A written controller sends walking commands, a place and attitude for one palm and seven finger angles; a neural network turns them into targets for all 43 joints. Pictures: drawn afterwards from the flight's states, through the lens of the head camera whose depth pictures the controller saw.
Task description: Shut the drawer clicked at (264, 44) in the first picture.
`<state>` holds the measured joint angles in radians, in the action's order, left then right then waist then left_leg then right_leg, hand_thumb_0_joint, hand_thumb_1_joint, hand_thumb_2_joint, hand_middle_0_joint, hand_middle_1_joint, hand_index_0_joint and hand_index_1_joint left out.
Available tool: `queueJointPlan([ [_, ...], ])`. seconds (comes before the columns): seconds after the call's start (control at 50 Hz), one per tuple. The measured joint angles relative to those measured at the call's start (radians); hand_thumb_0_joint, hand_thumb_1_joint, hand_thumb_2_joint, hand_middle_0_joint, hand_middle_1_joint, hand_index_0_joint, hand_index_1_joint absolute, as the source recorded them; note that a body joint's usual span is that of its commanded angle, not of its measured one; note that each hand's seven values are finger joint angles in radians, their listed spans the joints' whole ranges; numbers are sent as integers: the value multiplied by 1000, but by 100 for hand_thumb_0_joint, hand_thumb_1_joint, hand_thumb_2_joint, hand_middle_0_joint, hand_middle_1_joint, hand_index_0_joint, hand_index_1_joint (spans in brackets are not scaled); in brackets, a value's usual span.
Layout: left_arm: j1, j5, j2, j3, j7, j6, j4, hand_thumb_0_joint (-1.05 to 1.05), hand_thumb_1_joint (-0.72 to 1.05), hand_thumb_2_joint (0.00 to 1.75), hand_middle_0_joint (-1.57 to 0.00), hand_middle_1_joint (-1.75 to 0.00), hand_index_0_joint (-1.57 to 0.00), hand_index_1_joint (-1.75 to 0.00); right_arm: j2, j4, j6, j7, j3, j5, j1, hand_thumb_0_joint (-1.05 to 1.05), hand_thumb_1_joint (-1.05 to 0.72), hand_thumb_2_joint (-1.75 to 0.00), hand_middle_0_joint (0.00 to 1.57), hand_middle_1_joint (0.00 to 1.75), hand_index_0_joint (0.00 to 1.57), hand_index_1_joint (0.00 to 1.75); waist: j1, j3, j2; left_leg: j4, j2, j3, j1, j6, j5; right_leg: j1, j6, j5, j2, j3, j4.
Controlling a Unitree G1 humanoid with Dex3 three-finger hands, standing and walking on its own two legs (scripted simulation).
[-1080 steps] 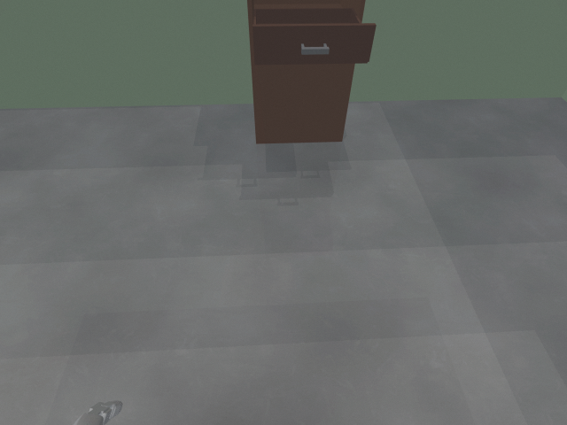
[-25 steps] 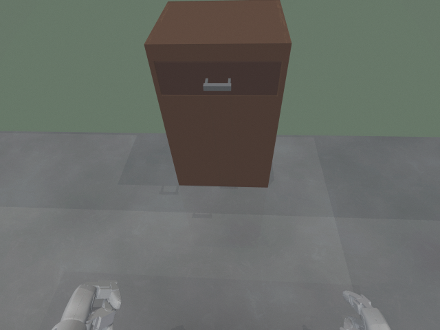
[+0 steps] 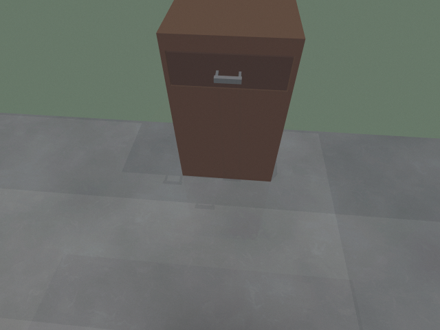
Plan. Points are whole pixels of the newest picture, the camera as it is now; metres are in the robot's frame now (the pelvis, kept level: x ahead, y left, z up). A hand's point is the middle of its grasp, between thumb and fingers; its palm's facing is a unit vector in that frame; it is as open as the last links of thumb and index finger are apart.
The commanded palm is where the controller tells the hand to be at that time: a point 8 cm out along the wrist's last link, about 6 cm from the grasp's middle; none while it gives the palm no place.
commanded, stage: let the arm hang, fingers relaxed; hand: left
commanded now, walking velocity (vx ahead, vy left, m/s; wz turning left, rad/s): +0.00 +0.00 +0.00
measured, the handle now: (228, 76) +0.96 +0.03 -0.09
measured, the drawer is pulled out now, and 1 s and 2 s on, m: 0.00 0.00 0.00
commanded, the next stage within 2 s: look to check the result in 0.40 s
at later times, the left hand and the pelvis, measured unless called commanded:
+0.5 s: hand out of the picture +0.09 +0.19 -0.17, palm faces -0.03 -0.97 -0.24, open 7.4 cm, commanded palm none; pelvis +0.03 -0.01 +0.00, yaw -1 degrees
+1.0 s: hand out of the picture +0.10 +0.21 -0.16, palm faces -0.03 -0.95 -0.30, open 7.4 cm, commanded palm none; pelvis +0.04 -0.02 +0.01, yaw -1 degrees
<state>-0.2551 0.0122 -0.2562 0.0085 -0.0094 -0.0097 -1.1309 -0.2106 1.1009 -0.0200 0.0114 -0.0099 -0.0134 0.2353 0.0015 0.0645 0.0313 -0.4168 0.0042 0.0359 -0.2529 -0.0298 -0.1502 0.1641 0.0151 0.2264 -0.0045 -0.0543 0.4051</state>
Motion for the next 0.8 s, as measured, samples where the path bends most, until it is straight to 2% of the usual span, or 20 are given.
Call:
queueJointPlan([
  [0.14,59,0,15,-2,-2,15,4,1,91,90,-23,-34,-23,-34,1,17,14,1,-1,0,-30,1,-90,-90,20,30,20,30,-7,-17,-8,22,6,10,22,-1,-1,-11,-4,7,6,10,-5],
  [0.38,115,-1,40,-7,0,27,10,1,90,90,-20,-30,-20,-30,-14,31,27,5,-1,0,-69,0,-91,-90,20,30,20,30,-17,-22,-30,46,2,15,58,6,-10,-48,-1,11,1,16,-35],
  [0.8,102,-3,-14,5,0,27,-14,1,90,90,-20,-30,-20,-30,-57,39,23,6,-5,3,-96,1,-90,-90,20,30,20,30,-8,-6,-20,74,-10,9,96,23,-17,-92,14,11,-13,13,-78],
])
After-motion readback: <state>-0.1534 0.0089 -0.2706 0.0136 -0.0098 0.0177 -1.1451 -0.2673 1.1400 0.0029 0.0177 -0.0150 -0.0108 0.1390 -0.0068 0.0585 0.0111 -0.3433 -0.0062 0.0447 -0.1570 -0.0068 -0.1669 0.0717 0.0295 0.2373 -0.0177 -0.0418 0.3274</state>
